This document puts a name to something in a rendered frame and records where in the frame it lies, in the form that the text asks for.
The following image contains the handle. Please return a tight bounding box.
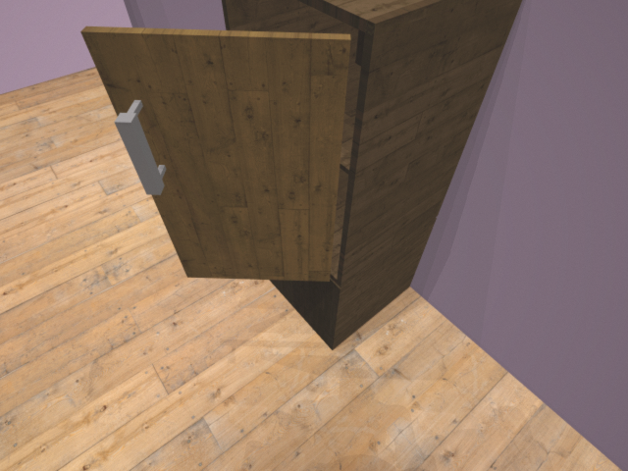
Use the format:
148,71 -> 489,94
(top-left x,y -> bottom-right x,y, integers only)
114,100 -> 167,195

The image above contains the cupboard door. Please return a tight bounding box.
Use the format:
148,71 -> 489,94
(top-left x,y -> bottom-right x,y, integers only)
81,26 -> 351,282

